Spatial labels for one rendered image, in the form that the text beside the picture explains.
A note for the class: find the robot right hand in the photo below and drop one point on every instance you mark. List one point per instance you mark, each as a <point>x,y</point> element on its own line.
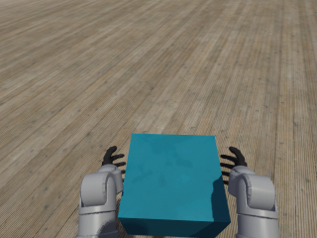
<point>239,160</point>

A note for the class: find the robot left forearm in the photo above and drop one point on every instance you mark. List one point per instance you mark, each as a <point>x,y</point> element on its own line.
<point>98,203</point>

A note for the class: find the carton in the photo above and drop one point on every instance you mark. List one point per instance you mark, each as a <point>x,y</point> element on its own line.
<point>173,187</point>

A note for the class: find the robot left hand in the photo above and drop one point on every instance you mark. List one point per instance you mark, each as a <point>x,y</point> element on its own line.
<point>108,159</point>

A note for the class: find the robot right forearm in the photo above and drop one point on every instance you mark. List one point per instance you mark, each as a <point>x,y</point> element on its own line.
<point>256,203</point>

